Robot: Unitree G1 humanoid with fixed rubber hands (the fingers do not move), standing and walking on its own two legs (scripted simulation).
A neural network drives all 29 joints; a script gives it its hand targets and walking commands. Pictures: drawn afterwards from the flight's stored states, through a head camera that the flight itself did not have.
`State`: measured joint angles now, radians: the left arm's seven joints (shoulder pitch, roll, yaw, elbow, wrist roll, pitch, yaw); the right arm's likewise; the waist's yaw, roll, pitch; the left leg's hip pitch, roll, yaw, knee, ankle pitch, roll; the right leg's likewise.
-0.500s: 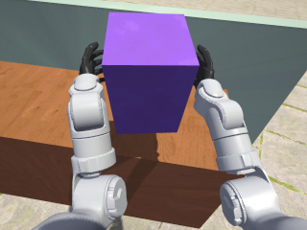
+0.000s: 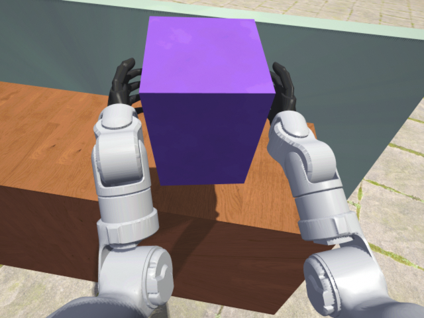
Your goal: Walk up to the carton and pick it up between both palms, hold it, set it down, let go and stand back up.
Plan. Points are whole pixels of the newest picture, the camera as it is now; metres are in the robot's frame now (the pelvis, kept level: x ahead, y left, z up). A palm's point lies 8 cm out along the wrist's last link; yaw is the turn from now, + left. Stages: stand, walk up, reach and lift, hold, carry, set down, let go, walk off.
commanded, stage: hold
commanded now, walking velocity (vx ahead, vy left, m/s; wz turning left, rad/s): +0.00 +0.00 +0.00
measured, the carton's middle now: (202, 110) +0.40 +0.02 +0.21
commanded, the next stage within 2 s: none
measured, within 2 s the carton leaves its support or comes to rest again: neither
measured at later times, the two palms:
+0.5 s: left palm (129, 105) +0.37 +0.14 +0.24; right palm (285, 111) +0.36 -0.12 +0.23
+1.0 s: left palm (122, 107) +0.36 +0.15 +0.24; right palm (278, 111) +0.37 -0.11 +0.23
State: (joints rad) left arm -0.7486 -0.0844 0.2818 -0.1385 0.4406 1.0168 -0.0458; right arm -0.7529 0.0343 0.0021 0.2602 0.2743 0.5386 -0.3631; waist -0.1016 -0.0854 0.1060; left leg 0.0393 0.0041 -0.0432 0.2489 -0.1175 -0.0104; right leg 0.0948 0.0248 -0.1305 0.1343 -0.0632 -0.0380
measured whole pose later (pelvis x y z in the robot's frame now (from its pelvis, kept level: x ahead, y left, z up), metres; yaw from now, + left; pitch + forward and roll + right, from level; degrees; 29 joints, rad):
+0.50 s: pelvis +0.00 +0.00 +0.00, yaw +0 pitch -9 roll -1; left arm -0.79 -0.08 0.29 -0.06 0.43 0.99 -0.04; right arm -0.78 0.04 -0.03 0.30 0.24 0.53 -0.35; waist -0.10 -0.08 0.09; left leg 0.02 0.01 -0.04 0.25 -0.11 -0.01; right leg 0.07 0.03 -0.13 0.15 -0.06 -0.04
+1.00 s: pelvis +0.00 +0.00 +0.00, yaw +0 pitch -9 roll -1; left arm -0.77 -0.08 0.27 -0.11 0.44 1.01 -0.04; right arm -0.77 0.04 -0.02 0.29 0.26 0.53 -0.35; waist -0.10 -0.09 0.10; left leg 0.02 0.00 -0.04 0.26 -0.12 -0.01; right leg 0.08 0.02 -0.13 0.13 -0.06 -0.03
